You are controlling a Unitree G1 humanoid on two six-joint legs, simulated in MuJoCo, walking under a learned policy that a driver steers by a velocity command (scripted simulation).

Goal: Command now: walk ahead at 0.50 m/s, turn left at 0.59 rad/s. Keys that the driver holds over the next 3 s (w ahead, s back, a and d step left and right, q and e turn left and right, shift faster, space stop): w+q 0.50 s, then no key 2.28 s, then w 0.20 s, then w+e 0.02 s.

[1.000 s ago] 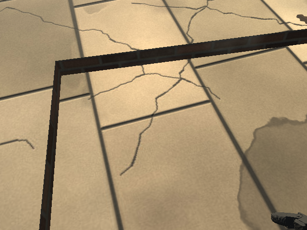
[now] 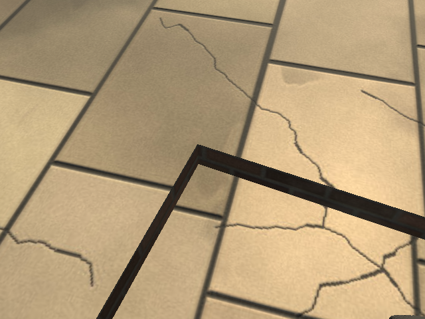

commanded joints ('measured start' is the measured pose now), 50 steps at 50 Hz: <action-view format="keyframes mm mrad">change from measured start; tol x32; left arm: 1 -38 178 39 -55 -15 -5 4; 50 -30 36 -62 5 18 75 10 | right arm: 1 -111 -27 5 -108 3 -14 19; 32 408 -37 -13 64 -2 -15 -46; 50 44 -64 35 217 -40 39 -50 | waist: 1 -8 -98 31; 9 -206 159 -469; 23 -141 32 -17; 32 -83 -369 -313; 50 -53 44 3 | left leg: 1 20 -11 42 -100 28 26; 7 704 -137 68 -235 -95 179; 9 1149 252 -835 -457 -369 444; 18 402 -19 -185 -533 256 262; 24 474 -14 -282 -535 -26 225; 30 547 -69 -265 -168 363 109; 32 247 -296 -62 301 -512 34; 34 208 -222 -103 408 -526 29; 50 427 38 -190 -475 -159 83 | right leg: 1 1 -280 75 -68 392 -141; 6 26 -269 -38 341 939 -75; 9 -773 10 217 1154 -338 33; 30 -206 -54 162 192 243 -16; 33 89 -463 700 158 695 -245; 40 -159 -239 227 112 889 -167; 50 -161 -85 171 93 34 -11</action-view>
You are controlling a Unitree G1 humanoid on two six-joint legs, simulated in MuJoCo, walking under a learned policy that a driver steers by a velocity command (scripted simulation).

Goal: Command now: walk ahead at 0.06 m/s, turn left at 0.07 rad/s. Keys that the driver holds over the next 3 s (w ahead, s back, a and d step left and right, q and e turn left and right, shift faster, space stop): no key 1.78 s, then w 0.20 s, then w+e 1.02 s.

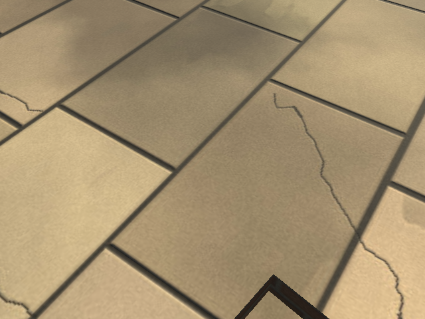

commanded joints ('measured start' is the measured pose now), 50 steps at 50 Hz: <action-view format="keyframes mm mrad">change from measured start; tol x2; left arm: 1 25 121 29 -15 4 5 6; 3 29 134 37 6 3 0 4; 4 -6 181 51 -3 5 -10 14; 8 -6 109 38 38 4 -15 21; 30 -35 127 46 148 -1 7 32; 50 6 95 44 210 -3 -3 37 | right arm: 1 -17 -124 -23 -10 9 -22 -5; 3 16 -121 -21 32 13 -30 -13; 4 -28 -175 -46 19 22 -32 -16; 7 -19 -113 -34 43 13 -25 -17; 27 -59 -128 -41 178 17 -31 -8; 50 -21 -103 -41 231 19 -29 -20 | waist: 1 -6 65 22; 3 -10 75 1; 5 -16 38 -35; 17 -12 4 -55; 50 -19 -6 -21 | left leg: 1 -66 136 -149 -157 36 43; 3 -9 110 -121 -151 125 31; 4 17 71 -77 -94 101 27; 5 27 72 -76 -87 110 28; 11 7 76 -76 -76 213 32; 17 11 76 -76 -83 246 32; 40 -8 54 -50 -116 134 29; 50 -17 50 -43 -118 115 27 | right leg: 1 55 -82 107 -108 12 11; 3 64 -104 118 -107 84 4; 4 28 -58 74 -94 30 9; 6 14 -57 72 -100 20 14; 11 58 -61 70 -83 106 14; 17 90 -67 70 -70 144 16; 50 47 -69 75 -87 59 4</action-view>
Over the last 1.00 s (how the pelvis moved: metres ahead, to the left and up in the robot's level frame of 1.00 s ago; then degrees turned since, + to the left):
0.43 0.07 0.00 24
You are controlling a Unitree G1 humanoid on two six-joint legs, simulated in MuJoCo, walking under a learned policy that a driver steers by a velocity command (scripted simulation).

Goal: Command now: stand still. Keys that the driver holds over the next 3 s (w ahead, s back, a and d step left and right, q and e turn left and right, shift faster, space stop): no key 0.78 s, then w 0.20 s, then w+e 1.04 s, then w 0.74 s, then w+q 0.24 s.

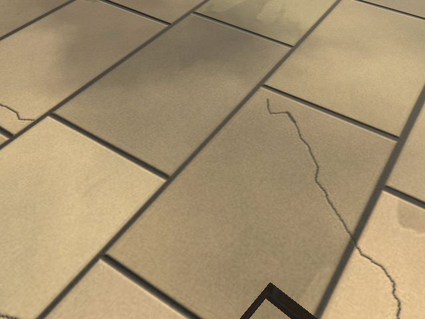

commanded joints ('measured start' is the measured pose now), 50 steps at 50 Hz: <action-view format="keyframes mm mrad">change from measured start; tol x4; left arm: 1 35 97 16 -18 -1 -8 3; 39 90 62 26 -2 -9 -14 9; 41 127 -5 2 15 27 -5 6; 46 199 104 44 22 11 16 -6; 47 189 99 46 19 12 13 -9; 48 132 188 75 -13 -48 -6 9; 50 44 154 70 -50 -66 -23 10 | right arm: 1 16 -110 -17 -23 0 -6 -4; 38 90 -81 -28 -19 8 -8 -20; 40 112 -60 -24 -11 7 -7 -23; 41 157 29 9 12 -25 -1 -21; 46 95 12 11 -54 -43 -18 5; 47 103 15 11 -61 -40 -30 11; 48 117 -80 -25 -54 41 -54 -2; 50 214 -33 -24 -26 36 -79 -4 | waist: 1 -1 6 -3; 38 -1 15 12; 41 -3 -6 -40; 45 31 -126 111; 50 -74 -90 129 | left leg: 1 -53 63 -54 -80 122 17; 39 -59 61 -38 -70 118 4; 41 -28 84 -61 -84 -57 15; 43 -126 17 -2 22 -272 37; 44 -192 -2 25 84 -298 41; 46 -223 12 84 209 -216 38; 48 -184 62 65 235 -161 45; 50 -8 57 77 66 -166 71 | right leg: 1 20 -55 58 -68 74 -8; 39 11 -53 73 -73 93 -33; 40 21 -47 69 -85 -3 -34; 43 -22 -109 200 -165 -464 -93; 45 -17 -209 339 -253 -615 -159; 48 -113 -276 399 -282 -510 -201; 50 -231 -223 320 -243 -454 -176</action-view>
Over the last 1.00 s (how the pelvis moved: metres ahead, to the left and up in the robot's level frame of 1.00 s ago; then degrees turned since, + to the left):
0.02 0.01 0.00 0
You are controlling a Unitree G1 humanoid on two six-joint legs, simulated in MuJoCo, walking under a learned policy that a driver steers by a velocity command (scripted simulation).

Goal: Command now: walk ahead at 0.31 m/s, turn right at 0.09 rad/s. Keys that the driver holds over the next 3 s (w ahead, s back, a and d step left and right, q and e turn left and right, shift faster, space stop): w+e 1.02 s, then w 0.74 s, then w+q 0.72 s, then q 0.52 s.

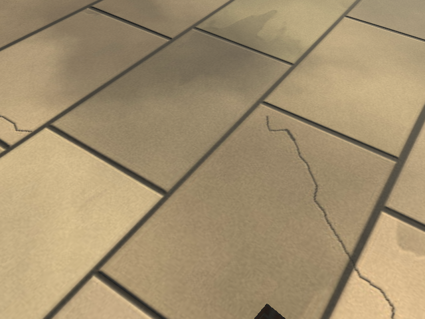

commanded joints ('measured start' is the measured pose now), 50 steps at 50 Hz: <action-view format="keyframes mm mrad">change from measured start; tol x64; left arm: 1 -125 141 30 -88 -38 -27 4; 50 -45 81 52 -410 39 -109 -78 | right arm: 1 181 -85 -32 19 6 -42 -5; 50 81 -301 -51 -549 -58 -1 2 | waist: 1 -119 -29 181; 50 -150 389 -349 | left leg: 1 195 21 -26 -180 23 30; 4 355 434 -664 -434 -255 211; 23 258 288 165 36 1432 -6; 26 -441 -33 -34 1087 -221 -85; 34 -1090 86 -68 1885 -28 -36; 47 -303 -62 58 518 -222 40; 50 178 398 -1149 -314 -461 217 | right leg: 1 -364 -175 250 -169 -328 -113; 6 -818 -42 224 814 -89 -47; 23 -102 36 -77 246 197 -118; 27 573 -382 800 -137 418 -470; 37 -597 -57 289 -326 -135 -156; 47 158 -194 307 84 1447 -152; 50 -517 133 233 984 50 -42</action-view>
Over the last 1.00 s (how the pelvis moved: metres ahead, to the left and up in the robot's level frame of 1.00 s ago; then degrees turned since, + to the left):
0.03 0.00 0.00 1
